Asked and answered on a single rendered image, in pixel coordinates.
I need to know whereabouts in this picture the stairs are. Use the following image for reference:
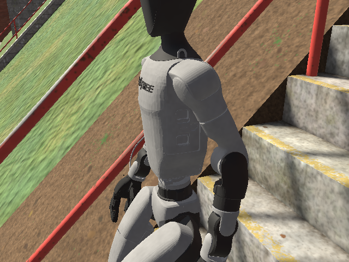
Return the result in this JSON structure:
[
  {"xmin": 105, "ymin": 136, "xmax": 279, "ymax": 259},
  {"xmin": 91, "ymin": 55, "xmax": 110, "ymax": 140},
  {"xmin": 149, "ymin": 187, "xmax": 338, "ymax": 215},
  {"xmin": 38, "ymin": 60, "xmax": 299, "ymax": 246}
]
[{"xmin": 154, "ymin": 25, "xmax": 349, "ymax": 262}]

